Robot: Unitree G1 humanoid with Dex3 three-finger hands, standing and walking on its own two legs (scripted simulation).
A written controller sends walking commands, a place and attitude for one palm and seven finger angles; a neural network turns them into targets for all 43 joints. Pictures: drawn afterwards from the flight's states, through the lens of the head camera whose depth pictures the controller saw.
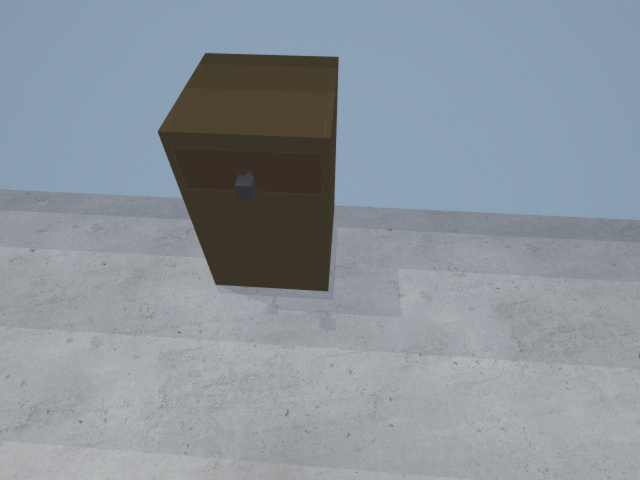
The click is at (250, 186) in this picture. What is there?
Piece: drawer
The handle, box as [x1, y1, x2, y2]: [235, 170, 255, 198]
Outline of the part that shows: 251,171 248,170 245,175 238,175 235,183 237,197 253,197 255,184 253,176 251,175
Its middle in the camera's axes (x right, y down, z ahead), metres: -0.20 -0.15 +1.03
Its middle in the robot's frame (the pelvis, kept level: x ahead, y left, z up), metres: +0.84 +0.24 -0.21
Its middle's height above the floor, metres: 0.57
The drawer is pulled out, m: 0.00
